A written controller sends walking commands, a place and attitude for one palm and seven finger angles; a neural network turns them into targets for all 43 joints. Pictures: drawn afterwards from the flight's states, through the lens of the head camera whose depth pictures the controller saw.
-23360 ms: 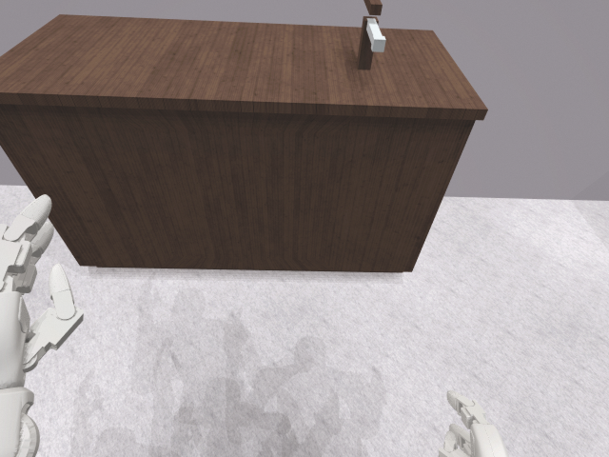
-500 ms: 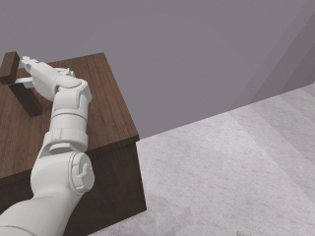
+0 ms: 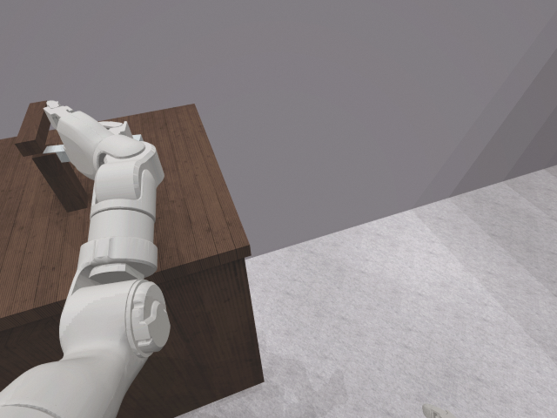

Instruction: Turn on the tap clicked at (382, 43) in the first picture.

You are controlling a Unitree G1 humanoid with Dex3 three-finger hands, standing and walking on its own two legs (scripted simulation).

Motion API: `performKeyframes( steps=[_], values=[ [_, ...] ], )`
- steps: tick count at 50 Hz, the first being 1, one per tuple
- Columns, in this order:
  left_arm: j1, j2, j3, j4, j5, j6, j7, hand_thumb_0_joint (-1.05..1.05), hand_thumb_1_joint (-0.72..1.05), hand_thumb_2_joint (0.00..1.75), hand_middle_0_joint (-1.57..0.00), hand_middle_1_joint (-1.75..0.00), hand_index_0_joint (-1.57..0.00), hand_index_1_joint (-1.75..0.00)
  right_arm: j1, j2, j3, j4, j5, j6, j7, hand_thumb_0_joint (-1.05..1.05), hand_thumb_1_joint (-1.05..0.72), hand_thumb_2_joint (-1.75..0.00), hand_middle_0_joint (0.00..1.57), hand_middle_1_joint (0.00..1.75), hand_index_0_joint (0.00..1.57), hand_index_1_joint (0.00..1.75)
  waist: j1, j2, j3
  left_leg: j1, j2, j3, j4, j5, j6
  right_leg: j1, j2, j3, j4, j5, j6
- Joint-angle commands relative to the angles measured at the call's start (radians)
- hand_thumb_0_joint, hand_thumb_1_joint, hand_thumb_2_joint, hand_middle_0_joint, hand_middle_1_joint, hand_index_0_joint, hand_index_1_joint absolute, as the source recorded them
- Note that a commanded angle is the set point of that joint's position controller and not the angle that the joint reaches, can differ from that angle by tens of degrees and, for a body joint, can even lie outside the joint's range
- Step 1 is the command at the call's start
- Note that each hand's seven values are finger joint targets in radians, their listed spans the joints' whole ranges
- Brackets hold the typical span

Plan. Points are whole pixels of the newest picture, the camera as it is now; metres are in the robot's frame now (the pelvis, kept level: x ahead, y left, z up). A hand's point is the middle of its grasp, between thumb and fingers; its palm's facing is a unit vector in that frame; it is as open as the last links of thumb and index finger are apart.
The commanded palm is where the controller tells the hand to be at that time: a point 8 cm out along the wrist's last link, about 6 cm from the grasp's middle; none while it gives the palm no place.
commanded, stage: lift the hand up off the lever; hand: left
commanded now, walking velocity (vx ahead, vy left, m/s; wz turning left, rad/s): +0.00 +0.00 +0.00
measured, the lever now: (135, 145) +0.52 +0.29 +0.15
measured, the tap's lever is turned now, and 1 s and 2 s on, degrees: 79 79 79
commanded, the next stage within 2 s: draw the hand back beside the body in 0.14 s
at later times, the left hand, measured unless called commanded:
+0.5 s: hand (138, 159) +0.39 +0.21 +0.21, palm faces +0.43 -0.90 -0.04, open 7.8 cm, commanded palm +0.33 +0.26 +0.22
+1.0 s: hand (91, 233) +0.27 +0.23 +0.19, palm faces +0.33 -0.92 -0.20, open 7.6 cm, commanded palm +0.23 +0.28 +0.20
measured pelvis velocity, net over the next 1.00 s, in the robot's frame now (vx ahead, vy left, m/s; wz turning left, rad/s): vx -0.03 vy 0.02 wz -0.06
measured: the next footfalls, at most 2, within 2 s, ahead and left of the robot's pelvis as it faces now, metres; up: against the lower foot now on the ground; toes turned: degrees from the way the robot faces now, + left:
none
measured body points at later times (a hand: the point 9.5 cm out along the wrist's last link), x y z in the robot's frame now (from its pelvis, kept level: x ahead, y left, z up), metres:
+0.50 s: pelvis +0.00 +0.00 +0.00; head -0.04 -0.02 +0.45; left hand +0.36 +0.26 +0.22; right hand +0.12 -0.26 -0.11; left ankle +0.00 +0.13 -0.74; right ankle -0.02 -0.08 -0.74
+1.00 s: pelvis -0.03 +0.02 +0.01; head -0.06 +0.01 +0.46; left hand +0.25 +0.28 +0.21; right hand +0.15 -0.20 -0.08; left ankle +0.00 +0.13 -0.74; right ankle -0.02 -0.08 -0.74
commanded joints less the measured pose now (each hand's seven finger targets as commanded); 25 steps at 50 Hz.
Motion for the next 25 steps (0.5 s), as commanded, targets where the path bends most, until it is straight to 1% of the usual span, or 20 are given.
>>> performKeyframes(
  steps=[1,2,3,5,8,10,11,12,13,14,15,16,18,19,20,21,22,23,24,25],
  values=[
    [-0.543,0.191,-0.054,-0.204,0.04,-0.049,0.003,0.0,0.9,0.9,-0.15,-0.15,-0.15,-0.15,-0.109,-0.114,-0.027,-0.129,0.008,-0.042,-0.013,0.0,-0.9,-0.9,0.2,0.3,0.2,0.3,-0.004,-0.057,-0.259,0.063,-0.002,0.069,-0.025,0.295,0.026,0.13,-0.052,0.003,-0.042,0.329,0.034],
    [-0.531,0.201,-0.043,-0.208,0.04,-0.049,0.004,0.0,0.9,0.9,-0.15,-0.15,-0.15,-0.15,-0.115,-0.113,-0.029,-0.127,0.007,-0.04,-0.013,0.0,-0.9,-0.9,0.2,0.3,0.2,0.3,0.005,-0.034,-0.26,0.067,-0.004,0.066,-0.025,0.289,0.023,0.131,-0.049,0.001,-0.043,0.309,0.031],
    [-0.553,0.183,-0.063,-0.201,0.043,-0.051,0.007,0.0,0.9,0.9,-0.15,-0.15,-0.15,-0.15,-0.112,-0.112,-0.025,-0.127,0.006,-0.044,-0.012,0.0,-0.9,-0.9,0.2,0.3,0.2,0.3,-0.005,-0.044,-0.256,0.065,-0.002,0.066,-0.026,0.294,0.024,0.122,-0.049,0.0,-0.04,0.314,0.032],
    [-0.536,0.207,-0.04,-0.174,0.044,-0.05,0.008,0.0,0.9,0.9,-0.15,-0.15,-0.15,-0.15,-0.109,-0.114,-0.027,-0.126,0.008,-0.039,-0.015,0.0,-0.9,-0.9,0.2,0.3,0.2,0.3,-0.001,-0.076,-0.256,0.049,-0.004,0.067,-0.025,0.285,0.026,0.129,-0.054,0.004,-0.04,0.327,0.037],
    [-0.585,0.201,-0.055,-0.146,0.053,-0.05,0.01,0.0,0.9,0.9,-0.15,-0.15,-0.15,-0.15,-0.109,-0.113,-0.026,-0.12,0.006,-0.039,-0.016,0.0,-0.9,-0.9,0.2,0.3,0.2,0.3,-0.011,-0.054,-0.247,0.045,-0.005,0.063,-0.025,0.254,0.027,0.104,-0.053,0.006,-0.048,0.278,0.036],
    [-0.596,0.243,-0.026,-0.105,0.057,-0.054,0.015,0.0,0.9,0.9,-0.15,-0.15,-0.15,-0.15,-0.101,-0.117,-0.024,-0.116,0.005,-0.038,-0.02,0.0,-0.9,-0.9,0.2,0.3,0.2,0.3,-0.013,-0.085,-0.244,0.025,-0.006,0.064,-0.022,0.232,0.033,0.103,-0.059,0.013,-0.053,0.277,0.045],
    [-0.621,0.252,-0.025,-0.106,0.065,-0.061,0.017,0.0,0.9,0.9,-0.15,-0.15,-0.15,-0.15,-0.094,-0.117,-0.025,-0.114,0.003,-0.037,-0.02,0.0,-0.9,-0.9,0.2,0.3,0.2,0.3,-0.016,-0.077,-0.256,0.024,-0.005,0.063,-0.021,0.234,0.031,0.107,-0.061,0.014,-0.051,0.282,0.043],
    [-0.626,0.262,-0.018,-0.116,0.071,-0.065,0.018,0.0,0.9,0.9,-0.15,-0.15,-0.15,-0.15,-0.095,-0.116,-0.027,-0.113,0.0,-0.036,-0.019,0.0,-0.9,-0.9,0.2,0.3,0.2,0.3,-0.009,-0.034,-0.265,0.035,-0.006,0.063,-0.018,0.244,0.03,0.11,-0.059,0.014,-0.048,0.287,0.039],
    [-0.528,0.217,-0.185,-0.253,0.097,-0.087,-0.156,0.0,0.9,0.9,-0.15,-0.15,-0.15,-0.15,-0.063,-0.15,-0.038,-0.141,0.005,-0.006,-0.042,0.0,-0.9,-0.9,0.2,0.3,0.2,0.3,-0.048,-0.085,-0.298,0.097,-0.013,0.066,-0.019,0.327,0.043,0.157,-0.052,0.031,-0.001,0.437,0.033],
    [-0.45,0.289,-0.107,-0.272,0.073,-0.097,-0.236,0.0,0.9,0.9,-0.15,-0.16,-0.15,-0.16,-0.048,-0.144,-0.046,-0.168,0.019,0.0,-0.06,0.0,-0.9,-0.9,0.2,0.3,0.2,0.3,-0.025,-0.079,-0.339,0.132,-0.012,0.072,-0.014,0.38,0.052,0.198,-0.052,0.036,-0.003,0.533,0.036],
    [-0.384,0.259,-0.142,-0.339,0.039,-0.108,-0.315,0.0,0.9,0.9,-0.15,-0.16,-0.15,-0.16,-0.055,-0.134,-0.032,-0.195,0.028,0.009,-0.072,0.0,-0.9,-0.9,0.2,0.3,0.2,0.3,-0.01,-0.076,-0.346,0.153,-0.015,0.072,-0.024,0.401,0.055,0.23,-0.052,0.042,-0.007,0.589,0.044],
    [-0.298,0.252,-0.139,-0.364,0.002,-0.122,-0.39,0.0,0.9,0.9,-0.15,-0.16,-0.15,-0.16,-0.055,-0.127,-0.027,-0.207,0.037,0.015,-0.081,0.0,-0.9,-0.9,0.2,0.3,0.2,0.3,-0.002,-0.094,-0.329,0.166,-0.01,0.073,-0.033,0.411,0.054,0.252,-0.051,0.043,-0.016,0.628,0.048],
    [-0.055,0.287,-0.086,-0.407,-0.088,-0.144,-0.534,0.0,0.9,0.9,-0.16,-0.17,-0.16,-0.17,-0.067,-0.125,-0.01,-0.244,0.056,0.031,-0.094,0.0,-0.9,-0.9,0.2,0.3,0.2,0.3,0.038,-0.131,-0.277,0.167,-0.002,0.071,-0.064,0.4,0.055,0.298,-0.047,0.042,-0.034,0.645,0.05],
    [0.008,0.324,-0.031,-0.473,-0.129,-0.141,-0.562,0.0,0.9,0.9,-0.16,-0.17,-0.16,-0.17,-0.088,-0.118,-0.002,-0.265,0.065,0.031,-0.098,0.0,-0.9,-0.9,0.2,0.3,0.2,0.3,0.067,-0.116,-0.274,0.164,0.0,0.075,-0.071,0.391,0.054,0.317,-0.046,0.044,-0.042,0.633,0.053],
    [0.075,0.347,0.011,-0.521,-0.152,-0.122,-0.564,0.0,0.9,0.9,-0.16,-0.17,-0.16,-0.17,-0.115,-0.108,0.004,-0.28,0.071,0.03,-0.1,0.0,-0.9,-0.9,0.2,0.3,0.2,0.3,0.089,-0.124,-0.254,0.155,0.002,0.078,-0.075,0.371,0.052,0.322,-0.047,0.046,-0.05,0.605,0.057],
    [0.091,0.349,0.026,-0.607,-0.161,-0.103,-0.546,0.0,0.9,0.9,-0.16,-0.18,-0.16,-0.18,-0.143,-0.1,0.011,-0.295,0.075,0.023,-0.097,0.0,-0.9,-0.9,0.2,0.3,0.2,0.3,0.101,-0.094,-0.237,0.152,0.005,0.081,-0.08,0.362,0.048,0.314,-0.047,0.046,-0.056,0.564,0.056],
    [0.126,0.351,0.039,-0.649,-0.156,-0.079,-0.52,0.0,0.9,0.9,-0.16,-0.18,-0.16,-0.18,-0.172,-0.092,0.016,-0.297,0.077,0.02,-0.09,0.0,-0.9,-0.9,0.2,0.3,0.2,0.3,0.113,-0.038,-0.188,0.143,0.007,0.081,-0.086,0.347,0.041,0.29,-0.041,0.041,-0.066,0.481,0.046],
    [0.213,0.512,0.01,-0.662,-0.128,-0.231,-0.587,0.0,0.9,0.9,-0.16,-0.18,-0.16,-0.18,-0.133,-0.146,0.001,-0.286,0.049,0.01,-0.063,0.0,-0.9,-0.9,0.2,0.3,0.2,0.3,0.03,-0.066,-0.062,0.127,0.016,0.086,-0.095,0.301,0.042,0.201,-0.056,0.055,-0.078,0.503,0.065],
    [0.249,0.531,0.039,-0.635,-0.123,-0.309,-0.61,0.0,0.9,0.9,-0.16,-0.19,-0.16,-0.19,-0.136,-0.143,-0.004,-0.295,0.051,0.002,-0.052,0.0,-0.9,-0.9,0.2,0.3,0.2,0.3,0.046,-0.084,-0.077,0.109,0.01,0.088,-0.091,0.286,0.044,0.209,-0.049,0.057,-0.073,0.468,0.063],
    [0.23,0.514,0.006,-0.722,-0.122,-0.378,-0.628,0.0,0.9,0.9,-0.16,-0.19,-0.16,-0.19,-0.15,-0.134,-0.003,-0.315,0.054,-0.011,-0.045,0.0,-0.9,-0.9,0.2,0.3,0.2,0.3,0.044,-0.053,-0.109,0.134,0.003,0.091,-0.093,0.29,0.048,0.219,-0.044,0.062,-0.075,0.454,0.058]
  ],
)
